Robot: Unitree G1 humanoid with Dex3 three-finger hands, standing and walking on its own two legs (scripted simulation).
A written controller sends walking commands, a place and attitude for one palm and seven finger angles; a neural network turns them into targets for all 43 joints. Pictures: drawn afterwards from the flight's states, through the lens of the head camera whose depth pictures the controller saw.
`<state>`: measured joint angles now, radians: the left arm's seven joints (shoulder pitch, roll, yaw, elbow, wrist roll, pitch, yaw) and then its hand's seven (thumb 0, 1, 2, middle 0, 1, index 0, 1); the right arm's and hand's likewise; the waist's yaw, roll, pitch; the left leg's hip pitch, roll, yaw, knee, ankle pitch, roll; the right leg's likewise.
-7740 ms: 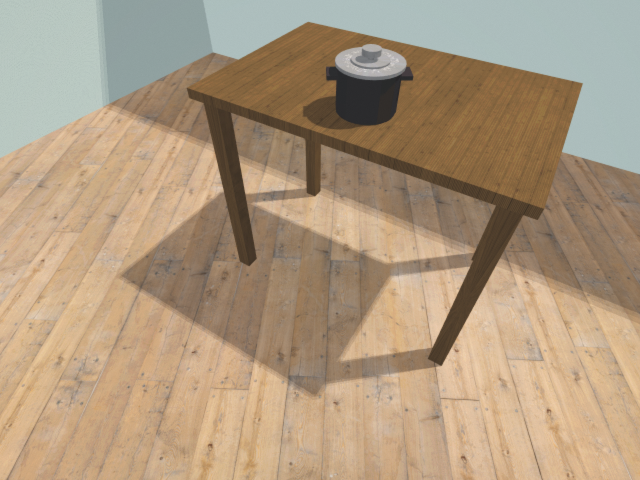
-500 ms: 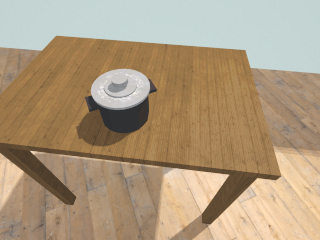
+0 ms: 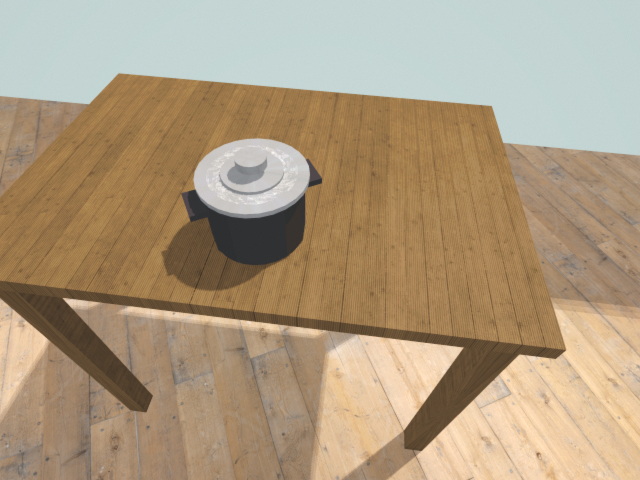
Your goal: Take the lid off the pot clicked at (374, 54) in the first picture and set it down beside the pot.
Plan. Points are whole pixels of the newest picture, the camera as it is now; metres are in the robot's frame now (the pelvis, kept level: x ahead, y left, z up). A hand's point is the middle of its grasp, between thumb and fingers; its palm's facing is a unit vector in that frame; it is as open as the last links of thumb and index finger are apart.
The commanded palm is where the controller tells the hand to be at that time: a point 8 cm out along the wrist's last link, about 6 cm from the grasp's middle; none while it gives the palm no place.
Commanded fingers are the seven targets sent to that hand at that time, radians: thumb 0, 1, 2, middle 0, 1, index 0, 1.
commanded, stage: look again from close up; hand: left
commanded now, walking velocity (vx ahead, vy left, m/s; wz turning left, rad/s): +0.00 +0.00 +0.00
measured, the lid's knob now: (250, 160) +0.49 +0.13 +0.13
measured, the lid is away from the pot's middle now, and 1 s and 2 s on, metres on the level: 0.00 0.00 0.00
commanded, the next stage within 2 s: lift the closed hand beside the body in 0.24 s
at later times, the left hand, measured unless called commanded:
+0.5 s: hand out of the picture +0.09 +0.21 -0.09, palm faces +0.16 -0.93 -0.32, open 6.8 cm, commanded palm +0.08 +0.24 -0.04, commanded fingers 0.00 0.90 0.90 -0.60 -0.73 -0.60 -0.73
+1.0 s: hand out of the picture +0.10 +0.23 +0.01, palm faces +0.29 -0.89 -0.34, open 3.1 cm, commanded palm +0.05 +0.27 +0.05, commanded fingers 0.00 0.90 0.90 -1.30 -1.50 -1.30 -1.50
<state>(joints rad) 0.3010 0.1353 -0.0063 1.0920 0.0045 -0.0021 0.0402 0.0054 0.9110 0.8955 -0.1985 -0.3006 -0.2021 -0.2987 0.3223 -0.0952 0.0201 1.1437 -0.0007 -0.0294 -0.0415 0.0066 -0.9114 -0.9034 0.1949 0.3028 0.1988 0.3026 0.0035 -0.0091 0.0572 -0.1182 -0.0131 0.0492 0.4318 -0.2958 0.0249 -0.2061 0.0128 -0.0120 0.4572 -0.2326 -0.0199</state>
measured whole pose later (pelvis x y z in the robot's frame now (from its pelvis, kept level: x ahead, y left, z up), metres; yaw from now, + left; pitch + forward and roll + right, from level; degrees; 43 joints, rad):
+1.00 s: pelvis -0.03 +0.00 +0.00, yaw +3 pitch -3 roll -1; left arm 0.63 0.24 0.09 -0.13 -0.02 -0.03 0.09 0.01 0.90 0.90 -1.19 -1.39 -1.20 -1.38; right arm 0.20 -0.19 0.04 0.60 0.01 -0.13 -0.05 0.02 -0.91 -0.90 0.20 0.30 0.21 0.31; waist 0.05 0.05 0.03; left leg -0.15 -0.02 -0.01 0.49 -0.28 0.03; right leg -0.18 0.01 -0.08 0.44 -0.20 -0.02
